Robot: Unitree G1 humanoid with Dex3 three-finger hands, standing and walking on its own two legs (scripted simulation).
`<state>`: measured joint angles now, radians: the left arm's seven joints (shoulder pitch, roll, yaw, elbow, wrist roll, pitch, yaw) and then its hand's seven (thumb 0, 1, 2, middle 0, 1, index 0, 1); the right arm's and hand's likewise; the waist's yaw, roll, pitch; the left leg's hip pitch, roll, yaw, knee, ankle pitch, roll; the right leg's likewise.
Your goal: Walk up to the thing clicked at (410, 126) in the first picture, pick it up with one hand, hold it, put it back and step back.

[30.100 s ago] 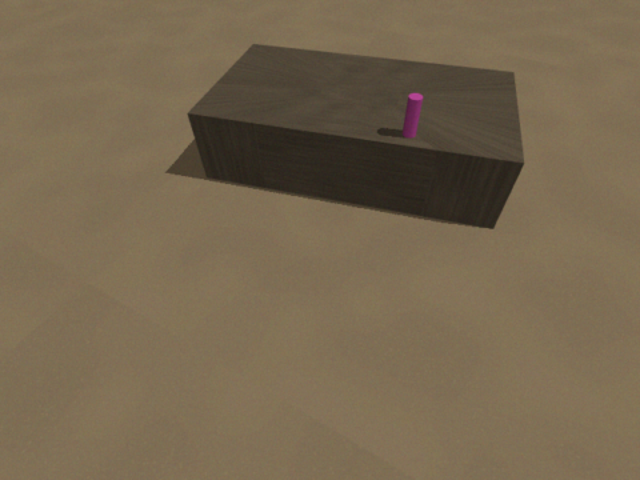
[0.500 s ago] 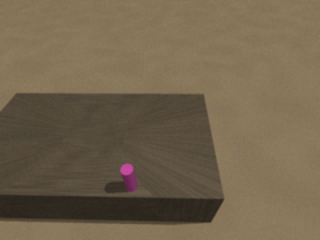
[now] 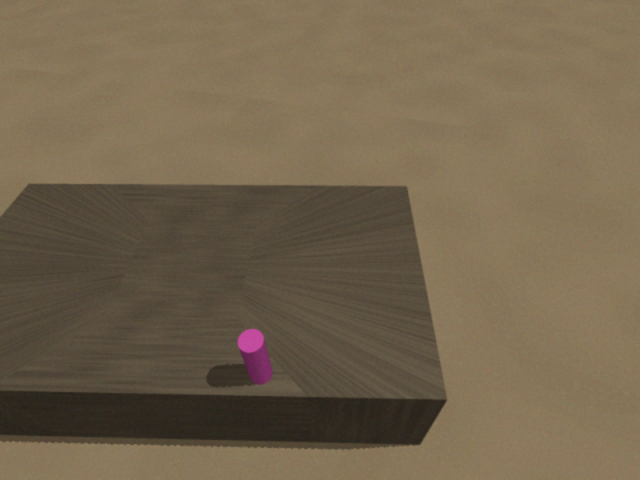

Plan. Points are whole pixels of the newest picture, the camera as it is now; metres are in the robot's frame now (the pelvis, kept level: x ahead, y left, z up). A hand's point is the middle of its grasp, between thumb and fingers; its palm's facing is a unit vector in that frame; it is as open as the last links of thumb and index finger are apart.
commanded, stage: stand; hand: left
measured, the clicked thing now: (256, 358) +0.44 +0.17 -0.34
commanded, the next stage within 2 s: none
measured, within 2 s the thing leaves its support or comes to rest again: neither
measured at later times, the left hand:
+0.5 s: hand out of the picture +0.07 +0.24 -0.16, palm faces -0.03 -0.94 -0.35, open 7.4 cm
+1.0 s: hand out of the picture +0.09 +0.24 -0.16, palm faces -0.03 -0.94 -0.35, open 7.4 cm
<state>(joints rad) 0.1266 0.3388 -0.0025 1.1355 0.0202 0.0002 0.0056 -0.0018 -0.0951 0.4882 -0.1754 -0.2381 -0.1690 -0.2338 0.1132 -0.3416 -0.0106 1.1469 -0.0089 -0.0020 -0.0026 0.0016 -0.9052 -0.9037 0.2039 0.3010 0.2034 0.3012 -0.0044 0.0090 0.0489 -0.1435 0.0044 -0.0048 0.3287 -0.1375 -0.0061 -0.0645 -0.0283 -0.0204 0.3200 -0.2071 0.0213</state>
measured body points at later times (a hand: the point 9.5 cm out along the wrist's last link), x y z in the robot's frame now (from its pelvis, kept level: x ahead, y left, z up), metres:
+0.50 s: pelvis +0.01 -0.01 +0.00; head +0.01 -0.01 +0.45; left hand +0.07 +0.29 -0.13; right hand +0.08 -0.31 -0.14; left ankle +0.03 +0.12 -0.75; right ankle -0.02 -0.13 -0.75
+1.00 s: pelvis +0.01 -0.01 +0.00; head +0.02 -0.02 +0.45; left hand +0.09 +0.29 -0.13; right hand +0.08 -0.31 -0.14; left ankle +0.03 +0.12 -0.75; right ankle -0.02 -0.13 -0.75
